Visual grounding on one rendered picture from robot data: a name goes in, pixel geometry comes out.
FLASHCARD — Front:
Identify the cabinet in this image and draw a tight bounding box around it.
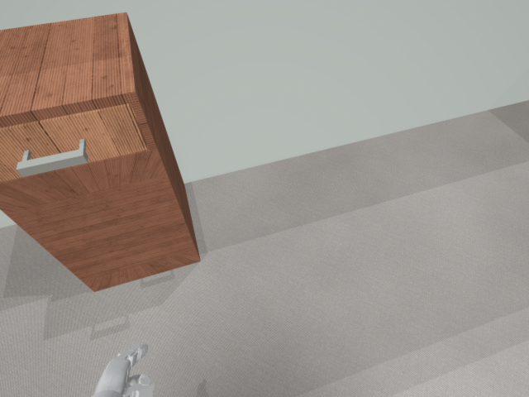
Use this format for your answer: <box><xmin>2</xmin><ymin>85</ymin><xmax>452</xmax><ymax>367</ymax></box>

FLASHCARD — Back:
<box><xmin>0</xmin><ymin>12</ymin><xmax>200</xmax><ymax>292</ymax></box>

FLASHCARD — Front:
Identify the robot left hand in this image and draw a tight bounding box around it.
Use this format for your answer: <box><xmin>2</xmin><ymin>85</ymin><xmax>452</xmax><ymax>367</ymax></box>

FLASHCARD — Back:
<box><xmin>94</xmin><ymin>344</ymin><xmax>155</xmax><ymax>397</ymax></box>

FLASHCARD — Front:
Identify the handle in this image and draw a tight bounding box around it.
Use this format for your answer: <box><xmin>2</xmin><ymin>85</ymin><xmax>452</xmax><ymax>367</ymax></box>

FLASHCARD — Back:
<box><xmin>17</xmin><ymin>139</ymin><xmax>88</xmax><ymax>177</ymax></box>

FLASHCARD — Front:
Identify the drawer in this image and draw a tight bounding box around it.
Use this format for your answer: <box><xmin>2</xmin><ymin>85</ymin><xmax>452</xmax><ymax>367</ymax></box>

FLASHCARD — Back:
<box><xmin>0</xmin><ymin>103</ymin><xmax>147</xmax><ymax>182</ymax></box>

